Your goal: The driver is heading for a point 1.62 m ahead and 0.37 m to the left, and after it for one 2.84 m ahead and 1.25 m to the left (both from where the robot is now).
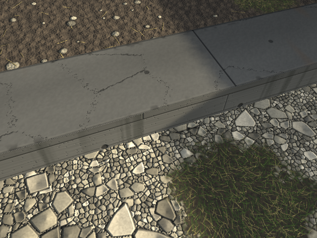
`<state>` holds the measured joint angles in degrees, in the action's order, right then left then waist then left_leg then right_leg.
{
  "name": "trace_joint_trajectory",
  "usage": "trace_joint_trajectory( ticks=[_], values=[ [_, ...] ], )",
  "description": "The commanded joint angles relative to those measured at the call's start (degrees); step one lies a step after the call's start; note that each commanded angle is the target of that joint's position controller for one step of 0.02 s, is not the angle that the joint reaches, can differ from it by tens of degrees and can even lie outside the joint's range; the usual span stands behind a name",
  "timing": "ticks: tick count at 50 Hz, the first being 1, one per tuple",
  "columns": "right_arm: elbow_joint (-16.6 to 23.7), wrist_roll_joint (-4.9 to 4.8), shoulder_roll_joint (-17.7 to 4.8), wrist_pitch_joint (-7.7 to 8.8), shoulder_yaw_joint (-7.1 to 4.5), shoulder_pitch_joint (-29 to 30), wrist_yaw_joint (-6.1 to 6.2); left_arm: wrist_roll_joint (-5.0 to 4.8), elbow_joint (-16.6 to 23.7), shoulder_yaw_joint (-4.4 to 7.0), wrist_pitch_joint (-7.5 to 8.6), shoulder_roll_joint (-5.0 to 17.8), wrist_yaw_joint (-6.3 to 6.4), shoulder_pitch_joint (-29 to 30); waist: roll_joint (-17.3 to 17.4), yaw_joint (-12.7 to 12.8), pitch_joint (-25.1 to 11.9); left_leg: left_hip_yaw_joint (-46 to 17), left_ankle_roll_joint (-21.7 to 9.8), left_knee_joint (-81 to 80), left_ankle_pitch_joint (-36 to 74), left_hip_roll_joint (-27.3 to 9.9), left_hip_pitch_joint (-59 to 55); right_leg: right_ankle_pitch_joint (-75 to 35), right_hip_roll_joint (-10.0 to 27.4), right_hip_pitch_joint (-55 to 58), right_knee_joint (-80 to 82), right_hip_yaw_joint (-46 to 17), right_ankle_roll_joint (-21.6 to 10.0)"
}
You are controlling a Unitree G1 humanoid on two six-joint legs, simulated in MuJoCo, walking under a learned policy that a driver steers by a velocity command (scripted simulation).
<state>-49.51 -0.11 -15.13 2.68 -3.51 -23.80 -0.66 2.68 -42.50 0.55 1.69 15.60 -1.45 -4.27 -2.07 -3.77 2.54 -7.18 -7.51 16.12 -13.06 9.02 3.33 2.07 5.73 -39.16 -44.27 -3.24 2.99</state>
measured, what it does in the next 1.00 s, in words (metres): walks ahead, turning left: right foot, then left foot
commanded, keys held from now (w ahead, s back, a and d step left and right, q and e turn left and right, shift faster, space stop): w+q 0.74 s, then w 0.26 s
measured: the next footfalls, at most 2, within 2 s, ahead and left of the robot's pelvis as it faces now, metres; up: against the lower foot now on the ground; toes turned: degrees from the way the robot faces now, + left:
right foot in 0.18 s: +0.30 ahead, -0.12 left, +0.00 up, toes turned +9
left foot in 0.70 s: +0.49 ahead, +0.16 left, +0.00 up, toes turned +29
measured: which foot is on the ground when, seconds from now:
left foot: down 0.00-0.18, up 0.20-0.68, down 0.70-1.00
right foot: up 0.00-0.16, down 0.18-0.72, up 0.74-1.00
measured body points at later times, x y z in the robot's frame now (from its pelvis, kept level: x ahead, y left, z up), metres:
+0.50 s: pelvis +0.28 -0.03 +0.00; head +0.31 -0.03 +0.45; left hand +0.22 +0.24 -0.12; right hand +0.52 -0.23 -0.11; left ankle +0.34 +0.13 -0.67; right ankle +0.26 -0.13 -0.74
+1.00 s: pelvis +0.51 +0.12 +0.00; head +0.53 +0.15 +0.45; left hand +0.48 +0.40 -0.13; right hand +0.69 -0.10 -0.12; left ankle +0.46 +0.14 -0.74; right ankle +0.68 +0.02 -0.68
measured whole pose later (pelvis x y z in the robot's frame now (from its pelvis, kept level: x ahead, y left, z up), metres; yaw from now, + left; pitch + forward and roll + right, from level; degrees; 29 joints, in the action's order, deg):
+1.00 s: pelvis +0.51 +0.12 +0.00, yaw +32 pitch +1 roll +0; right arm -50.3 0.3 -14.7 3.5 -2.3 -18.8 -0.6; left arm 2.7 -46.0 1.5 1.6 15.1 -1.2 -10.5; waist -2.5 -1.0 3.1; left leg -1.3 -7.0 15.3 -10.4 7.5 5.4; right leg 9.8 7.2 -35.6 -53.4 0.5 1.7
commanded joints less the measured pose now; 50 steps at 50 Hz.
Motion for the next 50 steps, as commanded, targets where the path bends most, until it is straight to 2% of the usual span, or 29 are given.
trace_joint_trajectory(
  ticks=[1,3,5,7,8,9,10,11,12,13,14,16,19,23,26,30,32,33,34,35,36,37,38,39,40,41,43,45,50],
  values=[
    [1.94,0.34,-9.18,0.40,-2.24,-4.90,0.75,-0.36,6.20,0.48,1.02,3.73,-0.21,8.72,5.21,-1.83,0.28,-11.80,-4.72,-1.50,23.59,-14.04,-0.90,-2.74,-3.47,-0.26,4.73,2.79,0.07],
    [1.96,0.84,-9.57,0.28,-2.33,-5.71,1.17,-0.64,7.62,0.29,1.43,4.06,-0.24,11.12,5.68,-2.36,0.32,-13.55,-4.68,0.68,27.25,-15.01,-3.67,-1.32,-4.56,0.35,7.91,2.63,-0.70],
    [2.61,1.04,-10.47,0.28,-2.59,-3.73,1.73,-0.77,7.82,0.45,1.91,5.12,-0.07,9.41,6.36,-0.59,-0.18,-15.18,-3.33,2.93,29.72,-15.87,-3.91,0.88,-5.50,6.15,12.28,1.62,-2.04],
    [3.52,1.14,-11.61,0.55,-2.76,-0.02,1.54,-1.07,4.98,1.49,2.47,7.63,0.84,-0.37,6.67,4.06,-4.10,-14.54,-0.75,10.93,39.26,-14.09,-0.38,5.82,-8.27,21.68,15.54,2.32,-4.12],
    [3.48,0.56,-11.58,1.02,-2.68,0.90,0.93,-0.85,3.22,2.27,3.22,9.49,1.63,-8.38,4.23,8.32,-8.67,-11.95,0.63,21.41,38.34,-10.94,3.04,4.43,-6.28,33.46,18.75,1.07,-5.88],
    [5.00,-0.16,-7.74,1.66,-1.59,0.40,0.41,0.45,2.81,3.31,3.60,13.37,2.84,-17.54,-1.19,11.33,-17.08,-8.26,1.61,36.31,22.48,-7.98,10.07,17.27,6.33,46.81,20.10,-11.09,-8.57],
    [6.37,-1.80,-2.48,1.30,-0.51,-7.21,0.54,1.20,3.17,4.42,2.77,17.65,3.05,-16.89,-14.81,6.62,-23.08,-1.03,3.51,51.47,-19.35,0.78,27.74,20.24,21.36,59.31,25.19,-37.63,-15.72],
    [4.62,0.53,-8.00,0.32,-0.95,-5.66,1.20,0.09,3.29,4.25,2.02,13.15,2.66,-14.05,-6.43,5.85,-17.78,-0.35,2.85,56.48,-15.85,-4.87,33.24,26.70,19.66,53.02,26.99,-41.10,-15.79],
    [4.57,1.08,-8.84,0.00,-1.34,-0.82,0.76,-0.45,3.77,3.07,2.04,8.07,2.44,-10.65,-0.48,5.64,-9.84,0.24,3.08,55.74,-9.67,-7.03,32.69,23.98,16.47,44.67,28.29,-30.74,-14.23],
    [5.05,1.13,-7.86,-0.13,-1.20,1.91,0.23,-0.36,3.33,2.42,2.19,5.62,2.15,-8.68,1.05,4.92,-5.87,1.06,3.55,53.66,-6.46,-8.70,31.73,15.91,13.42,39.31,29.52,-22.44,-12.91],
    [5.15,1.59,-7.33,-0.58,-1.26,3.05,-0.33,-0.40,2.64,2.17,2.46,4.96,2.19,-8.99,-1.29,4.41,-4.04,1.50,3.90,52.00,-5.50,-10.02,30.73,9.35,11.09,36.26,30.36,-16.36,-11.65],
    [5.32,2.05,-6.15,-1.87,-1.06,3.10,-1.45,-1.01,0.91,2.32,3.55,5.11,1.89,-10.58,-4.05,3.30,-2.96,2.52,4.43,50.96,-4.53,-10.89,28.82,1.06,8.93,32.83,31.90,-9.22,-10.80],
    [7.16,2.22,-4.82,-2.76,-0.56,7.33,-2.43,-1.72,-0.59,2.82,4.96,5.64,1.33,-12.10,-3.56,2.93,-2.19,3.35,4.89,49.75,-1.22,-11.91,32.99,-4.94,9.41,33.34,34.22,-3.60,-11.79],
    [9.76,2.02,-4.09,-2.37,0.13,15.32,-3.47,-1.64,-2.70,3.02,4.87,5.34,1.07,-14.10,-3.05,4.03,0.14,5.26,5.99,41.58,6.46,-12.83,36.99,-8.52,7.91,34.18,36.11,4.31,-11.63],
    [11.47,1.82,-2.82,-1.76,1.07,21.50,-4.31,-1.57,-3.93,3.28,4.77,6.13,1.05,-15.13,-2.91,5.42,1.08,8.17,5.45,29.82,12.54,-12.65,33.45,-9.59,6.66,34.57,36.15,9.47,-10.38],
    [13.30,2.45,-3.34,-1.71,1.44,26.60,-4.62,-1.58,-6.10,3.81,4.00,7.99,1.74,-18.47,-2.65,6.66,2.00,12.23,2.83,20.70,8.25,-11.32,30.62,-15.95,8.74,40.43,33.22,12.46,-9.22],
    [12.98,2.90,-3.87,-1.62,1.24,25.33,-3.88,-1.40,-6.99,3.93,3.32,9.03,2.29,-19.19,-3.32,5.54,0.49,14.53,0.72,18.40,3.20,-8.13,26.31,-33.54,9.09,43.26,26.11,14.69,-8.40],
    [12.02,3.07,-4.56,-1.37,0.89,22.00,-3.43,-1.44,-7.32,4.11,2.82,9.96,2.52,-19.52,-3.82,4.10,-1.97,15.35,-0.66,17.42,0.37,-5.86,22.37,-42.01,9.21,44.56,19.57,15.43,-8.21],
    [10.10,3.25,-5.75,-0.84,0.21,15.69,-2.91,-1.60,-7.32,4.15,2.21,10.61,2.66,-19.47,-3.54,1.44,-6.00,15.32,-2.40,14.85,-0.45,-3.57,14.86,-43.75,8.88,43.40,9.66,16.25,-7.90],
    [6.87,3.90,-8.32,-0.43,-1.10,5.76,-2.15,-1.54,-6.42,3.95,1.94,10.52,2.71,-18.70,-0.87,-3.04,-11.59,11.76,-4.72,12.05,0.60,-4.56,1.09,-33.98,7.60,35.56,-4.25,16.91,-6.42],
    [6.47,4.06,-14.96,-0.68,-3.11,1.37,-1.00,-1.97,-2.97,2.60,2.30,5.11,1.94,-20.82,10.62,-2.30,-18.55,-11.08,-10.30,11.45,-5.11,-20.78,-17.78,1.06,2.74,14.25,-23.50,17.46,-3.58],
    [7.55,1.94,-18.14,-1.43,-4.00,1.11,-0.55,-1.52,-0.26,3.08,2.60,6.56,1.36,-17.50,14.33,-2.06,-22.73,-36.42,-16.34,3.11,0.53,-29.74,-23.61,29.99,-6.91,0.25,-36.61,8.21,-1.97],
    [6.74,1.22,-16.04,-1.78,-3.65,1.92,-0.05,-1.34,0.30,3.31,2.75,8.10,1.05,-11.70,6.34,-2.74,-15.77,-26.50,-13.92,1.69,4.40,-27.48,-19.71,23.30,-2.65,-4.62,-35.74,2.02,-2.81],
    [6.35,0.83,-12.13,-1.52,-2.68,5.43,0.33,-1.94,-0.15,2.55,3.26,6.32,0.93,-11.72,4.24,-0.27,-8.53,-18.81,-12.08,0.88,11.12,-25.81,-10.54,18.01,-0.39,-2.72,-30.76,2.66,-3.11],
    [6.31,0.91,-9.20,-1.06,-1.78,8.06,0.44,-1.71,-1.35,2.44,3.16,5.73,0.99,-12.90,1.92,2.49,-4.94,-13.55,-9.39,-0.25,18.33,-22.65,-3.71,16.57,1.21,1.47,-25.17,2.71,-3.15],
    [6.17,0.60,-7.68,-0.44,-1.15,10.06,0.61,-0.62,-1.83,2.30,2.35,5.34,1.09,-13.82,2.19,4.62,-3.68,-9.59,-8.05,-0.88,24.64,-20.18,1.11,16.32,1.79,5.61,-22.27,2.50,-2.67],
    [5.51,0.54,-6.62,0.93,-0.52,9.97,0.28,0.32,-3.04,2.00,0.63,4.33,0.86,-16.15,3.47,6.01,-5.49,-5.60,-7.64,-1.66,32.64,-18.37,4.24,15.69,1.10,10.36,-20.74,3.57,-2.05],
    [3.92,0.31,-7.40,1.63,-0.65,8.24,0.10,0.08,-3.08,1.93,0.19,3.44,0.40,-15.28,3.97,6.16,-4.97,-3.27,-7.11,-3.34,32.41,-17.24,4.99,12.53,0.90,9.52,-17.55,4.20,-1.67],
    [1.39,0.29,-7.05,1.84,-0.27,4.30,0.28,-0.09,-0.46,1.57,0.19,2.60,0.22,-4.68,5.02,2.66,-1.70,-1.02,-3.96,-4.72,31.35,-15.81,1.61,3.58,0.54,4.86,-4.80,5.36,-0.88]
  ],
)
Keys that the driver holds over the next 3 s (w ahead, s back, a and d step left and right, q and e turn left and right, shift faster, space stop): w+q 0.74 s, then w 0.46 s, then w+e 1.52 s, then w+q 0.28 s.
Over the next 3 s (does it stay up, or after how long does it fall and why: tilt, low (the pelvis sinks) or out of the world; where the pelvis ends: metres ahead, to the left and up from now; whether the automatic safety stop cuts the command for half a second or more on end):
stays up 1.54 0.43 0.19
